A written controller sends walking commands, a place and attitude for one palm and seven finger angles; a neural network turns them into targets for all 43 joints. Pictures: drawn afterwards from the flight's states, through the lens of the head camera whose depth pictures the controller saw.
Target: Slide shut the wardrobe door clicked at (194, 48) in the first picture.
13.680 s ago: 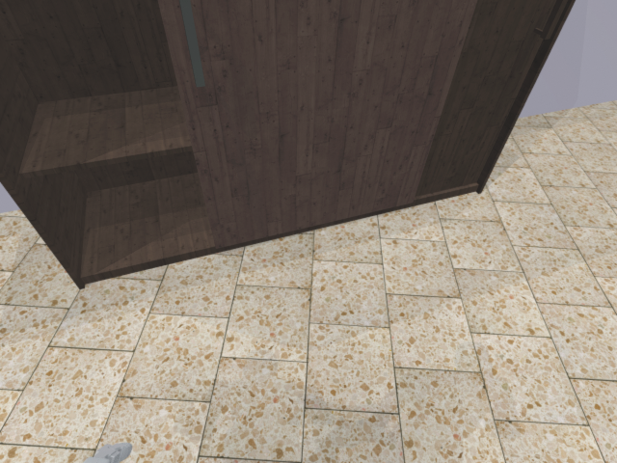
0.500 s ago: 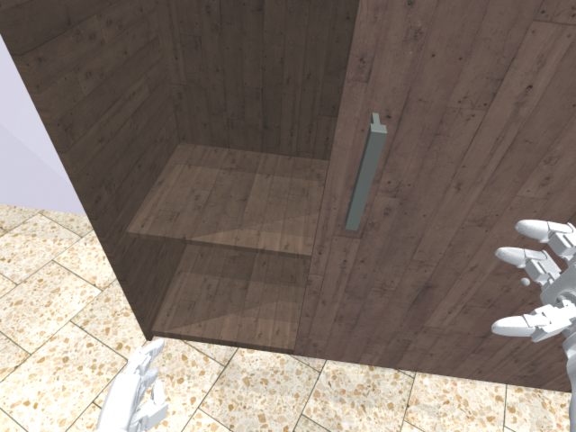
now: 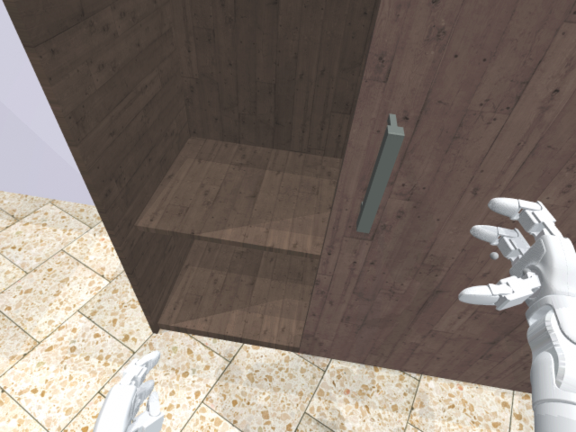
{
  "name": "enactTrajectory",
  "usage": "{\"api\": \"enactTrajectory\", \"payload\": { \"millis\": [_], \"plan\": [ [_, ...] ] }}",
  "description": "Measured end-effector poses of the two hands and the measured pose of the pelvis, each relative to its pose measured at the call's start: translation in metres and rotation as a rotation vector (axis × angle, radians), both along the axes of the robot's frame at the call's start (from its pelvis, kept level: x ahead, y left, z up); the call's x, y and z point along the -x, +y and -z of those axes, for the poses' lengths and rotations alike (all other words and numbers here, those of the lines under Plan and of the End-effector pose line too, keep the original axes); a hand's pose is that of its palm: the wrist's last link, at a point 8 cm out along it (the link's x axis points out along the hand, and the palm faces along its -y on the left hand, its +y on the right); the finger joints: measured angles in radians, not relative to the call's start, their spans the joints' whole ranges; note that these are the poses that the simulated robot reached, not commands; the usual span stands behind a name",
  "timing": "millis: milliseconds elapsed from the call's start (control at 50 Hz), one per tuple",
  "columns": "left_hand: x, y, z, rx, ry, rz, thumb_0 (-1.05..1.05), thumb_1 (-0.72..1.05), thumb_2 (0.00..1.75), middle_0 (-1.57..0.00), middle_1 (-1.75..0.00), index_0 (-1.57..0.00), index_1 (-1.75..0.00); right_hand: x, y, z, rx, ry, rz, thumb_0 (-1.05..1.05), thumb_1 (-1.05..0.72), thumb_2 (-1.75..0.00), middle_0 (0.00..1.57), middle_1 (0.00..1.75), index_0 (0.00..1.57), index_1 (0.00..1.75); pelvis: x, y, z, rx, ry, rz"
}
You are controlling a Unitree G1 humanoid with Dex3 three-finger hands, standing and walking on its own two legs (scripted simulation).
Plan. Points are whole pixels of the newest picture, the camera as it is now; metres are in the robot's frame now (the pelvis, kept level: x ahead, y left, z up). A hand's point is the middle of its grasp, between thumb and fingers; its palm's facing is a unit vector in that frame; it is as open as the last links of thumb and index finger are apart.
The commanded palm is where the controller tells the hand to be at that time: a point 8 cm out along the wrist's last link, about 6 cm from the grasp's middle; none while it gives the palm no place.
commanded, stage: move the hooked fingers beside the handle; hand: right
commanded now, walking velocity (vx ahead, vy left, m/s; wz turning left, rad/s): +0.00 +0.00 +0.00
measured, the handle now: (376, 177) +0.50 -0.12 +0.11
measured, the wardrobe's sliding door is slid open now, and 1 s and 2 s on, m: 0.51 0.51 0.51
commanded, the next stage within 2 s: none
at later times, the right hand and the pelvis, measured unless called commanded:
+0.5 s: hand (462, 235) +0.36 -0.22 +0.13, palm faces +0.16 +0.99 -0.01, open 14.0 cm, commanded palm +0.34 -0.26 +0.12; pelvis -0.01 +0.00 +0.00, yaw +0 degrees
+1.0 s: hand (429, 204) +0.42 -0.19 +0.13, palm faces +0.14 +0.99 -0.02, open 14.0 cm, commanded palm +0.39 -0.23 +0.12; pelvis -0.01 -0.01 +0.00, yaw +0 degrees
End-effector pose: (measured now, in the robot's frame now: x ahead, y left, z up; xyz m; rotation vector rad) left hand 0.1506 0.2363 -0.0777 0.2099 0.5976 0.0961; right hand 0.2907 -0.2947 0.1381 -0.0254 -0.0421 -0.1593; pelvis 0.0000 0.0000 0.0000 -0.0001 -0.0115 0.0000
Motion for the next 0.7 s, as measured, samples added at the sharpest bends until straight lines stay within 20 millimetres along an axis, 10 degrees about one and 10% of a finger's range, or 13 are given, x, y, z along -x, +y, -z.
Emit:
{"api": "enactTrajectory", "payload": {
  "millis": [700],
  "plan": [
    [0.043, 0.006, 0.02, 0.0, 0.167, -0.06, 0.02, 0.9, 0.9, -0.2, -0.3, -0.2, -0.3, -0.063, 0.042, 0.002, -0.017, 0.006, -0.043, -0.01, 0.5, -0.3, 0.3, 1.2, 0.3, 1.2, 0.006, -0.004, 0.002, -0.002, 0.034, -0.001]
  ]
}}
